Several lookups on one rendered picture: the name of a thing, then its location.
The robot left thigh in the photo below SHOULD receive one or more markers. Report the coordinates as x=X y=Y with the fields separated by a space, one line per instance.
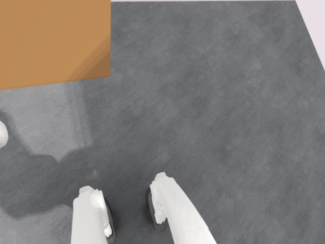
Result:
x=87 y=224

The robot thigh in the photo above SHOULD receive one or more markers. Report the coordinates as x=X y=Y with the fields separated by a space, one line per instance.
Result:
x=87 y=224
x=186 y=224

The cabinet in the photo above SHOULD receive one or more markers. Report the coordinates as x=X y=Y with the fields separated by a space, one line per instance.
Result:
x=53 y=41

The robot right thigh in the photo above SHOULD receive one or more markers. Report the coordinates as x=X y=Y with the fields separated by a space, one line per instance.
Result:
x=186 y=224

